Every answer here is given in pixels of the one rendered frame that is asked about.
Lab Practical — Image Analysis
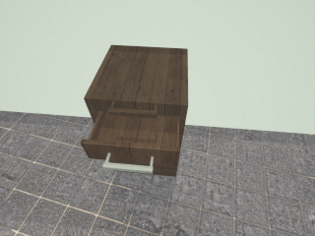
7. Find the drawer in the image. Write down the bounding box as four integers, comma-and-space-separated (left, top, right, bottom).
81, 111, 180, 166

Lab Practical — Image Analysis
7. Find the cabinet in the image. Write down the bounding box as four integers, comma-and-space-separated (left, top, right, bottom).
84, 44, 188, 177

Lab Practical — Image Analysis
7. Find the handle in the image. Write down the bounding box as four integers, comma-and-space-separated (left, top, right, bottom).
102, 152, 154, 174
107, 107, 158, 119

